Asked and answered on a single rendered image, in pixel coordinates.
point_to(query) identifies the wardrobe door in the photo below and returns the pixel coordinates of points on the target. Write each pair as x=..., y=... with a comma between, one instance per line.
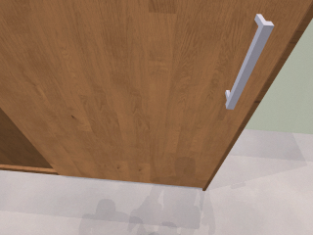
x=134, y=90
x=15, y=148

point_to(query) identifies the handle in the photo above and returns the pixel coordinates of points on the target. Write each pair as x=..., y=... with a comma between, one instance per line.
x=258, y=42

